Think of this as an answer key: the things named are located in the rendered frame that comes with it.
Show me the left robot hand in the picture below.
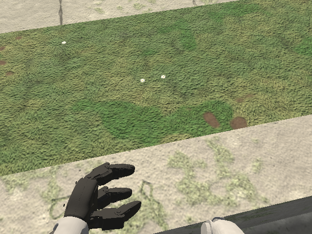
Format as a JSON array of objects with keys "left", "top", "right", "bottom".
[{"left": 63, "top": 162, "right": 141, "bottom": 231}]

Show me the right robot thigh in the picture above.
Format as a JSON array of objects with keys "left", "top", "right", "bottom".
[{"left": 201, "top": 218, "right": 245, "bottom": 234}]

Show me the robot right shin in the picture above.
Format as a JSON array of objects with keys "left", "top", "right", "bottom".
[{"left": 212, "top": 216, "right": 225, "bottom": 221}]

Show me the robot left forearm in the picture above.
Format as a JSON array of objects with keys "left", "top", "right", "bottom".
[{"left": 50, "top": 216, "right": 89, "bottom": 234}]

